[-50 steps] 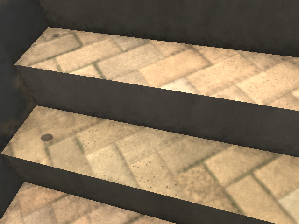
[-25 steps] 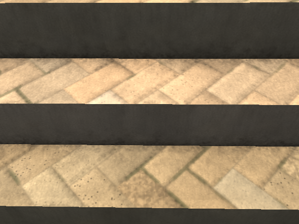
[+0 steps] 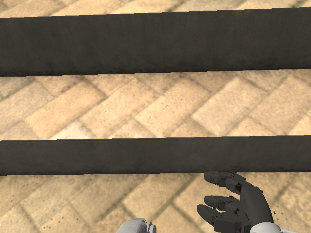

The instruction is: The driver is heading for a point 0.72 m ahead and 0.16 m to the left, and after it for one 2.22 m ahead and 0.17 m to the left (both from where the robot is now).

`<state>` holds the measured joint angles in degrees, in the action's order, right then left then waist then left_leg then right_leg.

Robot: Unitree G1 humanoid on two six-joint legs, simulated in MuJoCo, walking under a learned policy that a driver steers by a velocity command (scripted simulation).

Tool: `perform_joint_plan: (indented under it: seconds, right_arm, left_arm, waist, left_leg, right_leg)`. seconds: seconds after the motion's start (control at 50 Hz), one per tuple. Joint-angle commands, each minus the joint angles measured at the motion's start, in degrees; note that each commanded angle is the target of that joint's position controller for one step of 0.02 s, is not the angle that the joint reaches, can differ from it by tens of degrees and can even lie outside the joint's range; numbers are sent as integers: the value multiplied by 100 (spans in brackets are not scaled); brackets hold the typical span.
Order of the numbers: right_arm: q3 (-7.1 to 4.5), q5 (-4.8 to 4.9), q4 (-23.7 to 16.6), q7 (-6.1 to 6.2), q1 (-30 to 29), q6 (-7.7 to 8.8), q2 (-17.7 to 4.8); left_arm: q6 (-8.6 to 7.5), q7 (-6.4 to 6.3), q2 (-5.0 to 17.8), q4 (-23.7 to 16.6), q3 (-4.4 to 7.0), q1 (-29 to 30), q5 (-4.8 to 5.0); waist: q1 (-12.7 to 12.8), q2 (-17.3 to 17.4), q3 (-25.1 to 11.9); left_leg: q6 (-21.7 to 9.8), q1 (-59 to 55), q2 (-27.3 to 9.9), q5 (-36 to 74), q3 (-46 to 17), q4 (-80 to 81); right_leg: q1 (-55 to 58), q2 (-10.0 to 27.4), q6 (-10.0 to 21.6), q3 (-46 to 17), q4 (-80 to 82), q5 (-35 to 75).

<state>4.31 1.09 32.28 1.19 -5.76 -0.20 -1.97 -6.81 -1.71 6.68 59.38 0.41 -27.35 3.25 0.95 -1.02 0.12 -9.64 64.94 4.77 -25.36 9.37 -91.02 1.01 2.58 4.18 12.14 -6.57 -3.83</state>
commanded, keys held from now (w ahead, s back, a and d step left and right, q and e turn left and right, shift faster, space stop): w+q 0.88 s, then w+e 0.12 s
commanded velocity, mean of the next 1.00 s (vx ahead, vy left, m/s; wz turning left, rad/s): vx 0.49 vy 0.00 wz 0.50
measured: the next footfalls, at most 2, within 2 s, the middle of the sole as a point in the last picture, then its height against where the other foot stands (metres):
left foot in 0.02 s outside the picture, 0.21 m higher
right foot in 0.42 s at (207, 206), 0.21 m higher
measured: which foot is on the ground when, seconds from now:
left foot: up 0.00-0.00, down 0.02-0.42, up 0.44-1.00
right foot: down 0.00-0.04, up 0.06-0.40, down 0.42-1.00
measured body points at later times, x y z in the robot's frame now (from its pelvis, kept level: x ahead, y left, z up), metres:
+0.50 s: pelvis +0.25 -0.02 +0.27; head +0.30 +0.00 +0.71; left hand +0.48 +0.18 +0.21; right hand +0.32 -0.26 +0.14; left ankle +0.13 +0.07 -0.36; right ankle +0.36 -0.09 -0.35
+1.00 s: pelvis +0.46 +0.15 +0.38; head +0.53 +0.18 +0.82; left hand +0.24 +0.28 +0.26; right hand +0.80 +0.16 +0.32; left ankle +0.55 +0.36 -0.11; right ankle +0.37 -0.11 -0.35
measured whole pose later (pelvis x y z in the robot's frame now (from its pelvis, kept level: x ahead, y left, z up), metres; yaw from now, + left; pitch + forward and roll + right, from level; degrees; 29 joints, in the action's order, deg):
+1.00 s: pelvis +0.46 +0.15 +0.38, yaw +32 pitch +5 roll +2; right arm -2.3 -1.1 28.3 -0.5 -7.7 -2.2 -7.7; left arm -8.4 -1.8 9.4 60.5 3.0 -29.0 -0.7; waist 3.8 -0.3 5.2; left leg -9.9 77.1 -7.2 -28.0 4.5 -96.0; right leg 13.3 12.0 -6.5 21.5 -2.1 -14.7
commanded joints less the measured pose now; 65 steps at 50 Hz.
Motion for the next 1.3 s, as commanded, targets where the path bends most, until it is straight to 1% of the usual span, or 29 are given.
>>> perform_joint_plan:
  seconds: [0.02,0.04,0.06,0.08,0.12,0.16,0.22,0.32,0.36,0.38,0.42,0.44,0.46,0.48,0.5,0.56,0.6,0.72,0.86,0.94,0.98,1.0,1.02,1.04,1.06,1.08,1.12,1.18,1.3]
  right_arm:
    - [-389,-158,520,-31,2675,-82,-1137]
    - [-642,-344,636,-64,2624,-68,-1625]
    - [-870,-368,929,70,2458,-210,-2119]
    - [-950,-317,888,158,1792,-256,-1863]
    - [-843,-160,1496,85,1608,136,-1431]
    - [-660,-283,2035,31,1973,404,-806]
    - [-630,-157,2073,-122,2307,585,-909]
    - [-810,-217,2366,-83,3479,715,-1394]
    - [-922,80,2082,200,3077,481,-1488]
    - [-886,190,1855,189,3221,567,-1595]
    - [-1330,130,1355,19,2174,949,-2737]
    - [-1262,185,1035,-183,2047,1080,-2218]
    - [-1126,-250,803,-336,1682,1106,-1635]
    - [-1108,-606,553,-356,1533,1044,-1424]
    - [-1029,-659,290,-299,1302,847,-925]
    - [-601,-445,229,-187,1900,345,-242]
    - [-562,-272,220,-139,1980,179,-273]
    - [-764,-292,-27,-91,1152,-26,-726]
    - [-780,-362,-562,9,-790,-58,-516]
    - [-587,-285,-1292,-38,-1846,15,-533]
    - [-367,-184,-1334,-312,-1414,-101,-244]
    - [-467,-58,-897,-386,-475,-109,-375]
    - [-680,-13,-388,-281,1966,-136,-663]
    - [-925,-77,-278,-134,3164,-135,-1261]
    - [-1151,-533,-8,-22,3622,-82,-2013]
    - [-1357,-473,-129,10,3031,-74,-2562]
    - [-1245,-423,307,-232,1962,175,-2297]
    - [-854,-338,1146,-97,1574,396,-927]
    - [-608,-444,1967,-56,2363,918,-537]
  left_arm:
    - [-294,30,2360,-951,541,567,344]
    - [-281,140,1988,-1249,502,543,-5]
    - [-283,415,1426,-1730,391,1074,-296]
    - [-255,532,1030,-2027,345,1779,-751]
    - [-262,472,32,-2739,20,2221,-1001]
    - [-197,276,-417,-2923,-274,2105,-772]
    - [29,110,-204,-3033,-384,2309,-701]
    - [203,-54,-385,-4208,-536,4489,-716]
    - [231,-13,-295,-4146,-624,4291,-436]
    - [239,-26,-87,-3566,-450,3314,-349]
    - [293,-109,788,-3114,5,947,-300]
    - [220,-152,1407,-2868,280,620,-521]
    - [310,-296,1659,-2714,370,938,-496]
    - [471,-297,1180,-2715,358,1622,-411]
    - [482,-292,850,-2358,318,2139,-381]
    - [335,-175,-44,-1032,109,1768,-609]
    - [89,-39,-307,-746,34,1660,-578]
    - [-473,-6,934,-603,365,933,-486]
    - [-439,-10,963,-365,491,-506,-758]
    - [-369,-26,998,-18,432,-530,-590]
    - [-114,-46,909,-155,306,131,-235]
    - [-115,-7,1165,-342,318,-45,-65]
    - [-328,140,2059,-572,491,-5,-95]
    - [-614,368,2757,-747,710,421,255]
    - [-684,551,2097,-1200,592,536,423]
    - [-605,644,1802,-1266,509,484,142]
    - [-405,330,519,-1984,417,1061,-150]
    - [-220,256,202,-2034,312,1227,-474]
    - [280,92,-175,-2355,75,2097,-372]
  waist:
    - [-1319,-734,-2698]
    - [-1123,-391,-2841]
    - [-866,1011,-2398]
    - [-757,664,-1910]
    - [-131,-249,-339]
    - [248,-487,570]
    - [249,-637,903]
    - [-413,739,301]
    - [-204,488,-343]
    - [-22,282,-1452]
    - [1396,651,-3065]
    - [1212,-841,-3652]
    - [954,-2172,-3748]
    - [587,-1334,-3389]
    - [55,-642,-2174]
    - [-692,449,212]
    - [-814,291,414]
    - [-640,-70,200]
    - [355,-571,651]
    - [414,-744,1119]
    - [104,-409,592]
    - [8,-299,-424]
    - [-823,-1635,-1972]
    - [-1754,-2140,-2965]
    - [-1819,-291,-3601]
    - [-1651,1136,-4709]
    - [-664,573,-3517]
    - [-105,388,-801]
    - [183,227,66]
  left_leg:
    - [-172,-4639,724,-448,222,2614]
    - [-349,-5194,582,-566,-1187,3429]
    - [-1148,-5357,-534,-2345,-4721,5529]
    - [-1481,-4793,-848,-3583,-6851,7080]
    - [-674,-4186,-970,-1933,-5785,7103]
    - [-430,-3728,-731,-387,-4291,6737]
    - [33,-3757,-462,1861,-2743,6871]
    - [-414,-4286,-710,2455,-2836,8233]
    - [-507,-2996,-748,5121,-2311,9308]
    - [-409,-3599,-850,9082,-2120,8343]
    - [-382,-5124,-1269,12128,-2422,5434]
    - [-15,-3862,-537,9941,-2551,3427]
    - [338,-2654,490,3229,-2204,350]
    - [355,-2010,278,2939,-2427,-1797]
    - [292,-1146,172,3401,-2132,-2507]
    - [145,-87,14,2385,-1954,-3444]
    - [229,224,-137,2254,-2048,-3188]
    - [292,433,-459,2513,-1742,-2339]
    - [73,3304,-717,-184,-1750,-3563]
    - [43,3112,-1152,-1376,-676,-1515]
    - [-129,-479,-1337,121,414,1231]
    - [-70,-3414,-563,490,898,1838]
    - [-44,-5883,170,391,251,1770]
    - [-116,-6830,-61,740,-973,3019]
    - [-419,-8459,-1789,1012,-4100,4856]
    - [-331,-7852,-2708,1093,-5576,6258]
    - [-58,-6677,-2572,-353,-4699,6218]
    - [-112,-4595,-1972,89,-2820,5600]
    - [92,-4131,-2441,2056,-1234,7272]
  right_leg:
    - [56,1537,785,-46,-3177,11780]
    - [-443,1253,734,-487,-4598,9581]
    - [-2667,-157,450,-654,-6876,3102]
    - [-4124,-883,301,-1745,-10247,613]
    - [-5880,-636,354,-2112,-12315,605]
    - [-6726,-487,393,-1834,-12589,71]
    - [-7078,-166,184,-1344,-11301,-435]
    - [-7409,25,298,-794,-10980,-2103]
    - [-3264,-188,382,-257,-7307,-2490]
    - [-1912,-581,401,-77,-7463,-2380]
    - [-816,-541,308,-915,-5869,-2281]
    - [482,709,886,-3383,-4468,-3467]
    - [318,1838,1488,-5864,-2604,-3711]
    - [-519,1741,1199,-5967,-2280,-5011]
    - [-1385,1720,927,-5285,-2572,-5235]
    - [-3023,1282,283,-2781,-2292,-3098]
    - [-2975,1378,162,-1869,-1882,-1903]
    - [-1761,1715,499,-999,-731,-1659]
    - [1579,2325,349,-578,-2,-810]
    - [1420,1818,181,198,795,473]
    - [-501,1221,490,547,1540,1957]
    - [-1151,1422,758,224,579,5713]
    - [-972,1666,606,-159,-1239,9372]
    - [-1076,1219,261,-485,-2933,8963]
    - [-3266,378,-276,-1016,-5618,4240]
    - [-2788,-776,-330,-1927,-9031,-40]
    - [-4016,-309,-396,-2384,-11077,555]
    - [-5058,-141,20,-1804,-11256,510]
    - [-6498,-540,235,-1977,-12007,224]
